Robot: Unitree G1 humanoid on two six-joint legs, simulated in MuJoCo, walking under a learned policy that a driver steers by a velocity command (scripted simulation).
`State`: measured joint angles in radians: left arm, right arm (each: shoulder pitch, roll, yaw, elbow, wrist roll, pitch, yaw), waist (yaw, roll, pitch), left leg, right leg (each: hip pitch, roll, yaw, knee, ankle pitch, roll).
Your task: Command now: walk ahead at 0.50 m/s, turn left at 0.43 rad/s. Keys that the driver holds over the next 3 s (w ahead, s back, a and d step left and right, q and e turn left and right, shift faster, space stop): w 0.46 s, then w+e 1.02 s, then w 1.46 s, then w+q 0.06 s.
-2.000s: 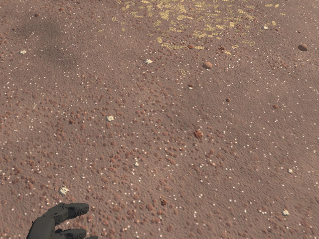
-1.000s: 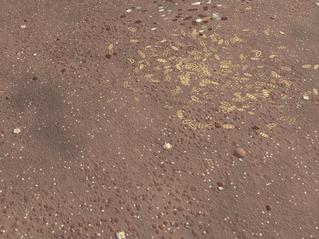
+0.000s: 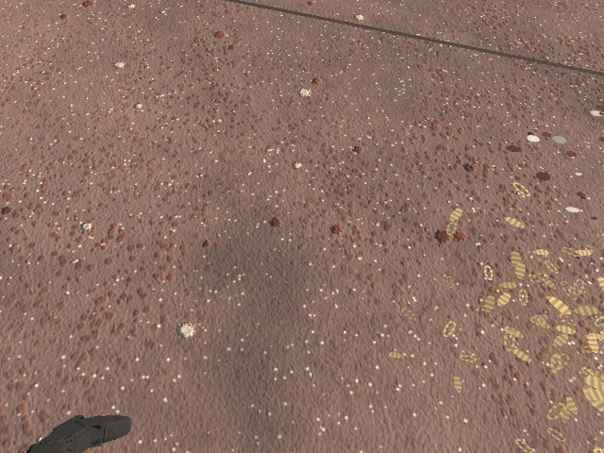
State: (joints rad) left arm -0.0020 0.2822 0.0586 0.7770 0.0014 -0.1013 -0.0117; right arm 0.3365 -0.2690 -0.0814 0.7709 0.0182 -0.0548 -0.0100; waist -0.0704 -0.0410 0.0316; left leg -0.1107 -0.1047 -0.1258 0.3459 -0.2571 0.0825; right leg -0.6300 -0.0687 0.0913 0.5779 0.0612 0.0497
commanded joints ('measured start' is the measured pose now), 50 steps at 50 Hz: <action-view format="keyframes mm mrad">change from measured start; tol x32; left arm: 1 -91 80 13 -83 -6 -23 -14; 8 396 273 81 38 12 -32 -24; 33 473 -4 -25 41 -10 17 13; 50 59 33 4 -98 -21 66 -32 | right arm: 1 45 -143 -36 -30 3 -9 -7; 27 -376 -53 22 -187 1 -42 37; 34 111 -211 -42 -79 -31 -35 17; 50 -68 -172 -37 18 -18 -47 -5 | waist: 1 -11 135 -18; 6 114 158 -136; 8 110 -309 -376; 27 158 -33 25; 34 -47 281 -415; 50 14 77 47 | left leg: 1 -41 245 -167 -57 171 126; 6 24 210 -164 244 481 66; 8 -504 -3 -16 845 -284 -48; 10 -679 89 -62 965 -221 -41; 29 -388 141 97 141 212 -60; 33 535 534 -426 91 125 186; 40 -35 379 -35 -188 160 110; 50 51 379 263 -221 287 78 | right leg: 1 114 38 -35 -71 46 -19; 6 425 31 -52 -120 -74 -134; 8 984 -318 609 -220 -325 -364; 14 534 -157 247 -373 -206 -270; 29 598 -171 93 -323 23 -218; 31 539 -107 50 -113 188 -174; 33 5 98 -72 514 -540 -68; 35 -166 25 27 704 -574 -70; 50 -37 -50 -79 141 -29 -64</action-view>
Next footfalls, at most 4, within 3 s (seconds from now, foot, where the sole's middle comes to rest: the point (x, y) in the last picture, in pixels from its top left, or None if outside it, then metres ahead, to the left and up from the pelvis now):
0.12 right None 0.26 -0.14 -0.78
0.64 left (223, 432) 0.52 0.13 -0.78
1.16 right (347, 327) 0.76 -0.17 -0.78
1.64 left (305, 222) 1.10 -0.09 -0.78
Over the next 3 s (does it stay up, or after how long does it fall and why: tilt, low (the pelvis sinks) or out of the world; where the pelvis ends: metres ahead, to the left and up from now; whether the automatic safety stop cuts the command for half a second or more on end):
stays up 1.53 -0.48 0.00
